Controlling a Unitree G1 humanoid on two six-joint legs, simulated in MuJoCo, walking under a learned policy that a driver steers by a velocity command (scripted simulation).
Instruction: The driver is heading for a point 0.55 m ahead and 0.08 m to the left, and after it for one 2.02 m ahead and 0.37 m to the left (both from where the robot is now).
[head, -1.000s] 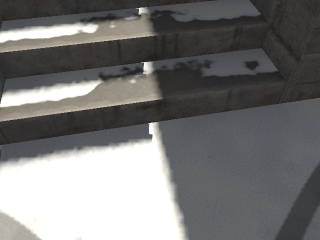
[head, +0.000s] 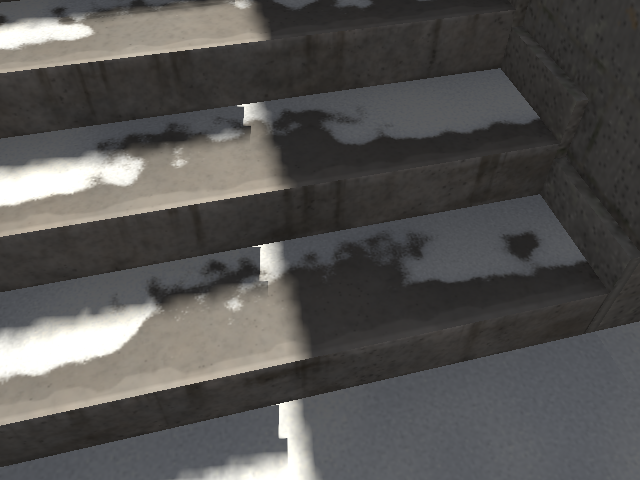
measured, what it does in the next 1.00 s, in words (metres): walks ahead, turning left: right foot, then left foot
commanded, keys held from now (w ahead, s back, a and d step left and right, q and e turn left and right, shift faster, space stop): w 0.08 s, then w+q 0.56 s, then q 0.10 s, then no key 0.22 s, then e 0.04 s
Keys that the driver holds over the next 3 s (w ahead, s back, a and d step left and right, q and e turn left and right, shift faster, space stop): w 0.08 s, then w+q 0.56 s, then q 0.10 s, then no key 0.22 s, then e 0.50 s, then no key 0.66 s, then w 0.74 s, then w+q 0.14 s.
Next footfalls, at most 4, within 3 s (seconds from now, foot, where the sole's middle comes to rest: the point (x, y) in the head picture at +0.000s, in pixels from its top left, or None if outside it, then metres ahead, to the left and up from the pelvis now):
0.18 right None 0.28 -0.14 -0.79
0.70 left None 0.47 0.08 -0.79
1.26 right None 0.51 -0.08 -0.79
1.68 left None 0.44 0.15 -0.79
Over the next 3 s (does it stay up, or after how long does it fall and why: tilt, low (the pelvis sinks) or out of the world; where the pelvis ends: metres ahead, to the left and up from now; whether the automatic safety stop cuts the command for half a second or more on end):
stays up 0.65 -0.08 -0.01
